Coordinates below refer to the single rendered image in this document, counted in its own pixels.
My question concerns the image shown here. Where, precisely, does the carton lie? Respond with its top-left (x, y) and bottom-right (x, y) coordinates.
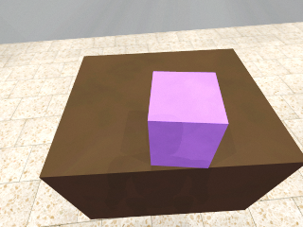
top-left (148, 71), bottom-right (229, 168)

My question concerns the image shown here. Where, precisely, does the pedestal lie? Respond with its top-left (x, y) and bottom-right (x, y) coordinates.
top-left (39, 48), bottom-right (303, 219)

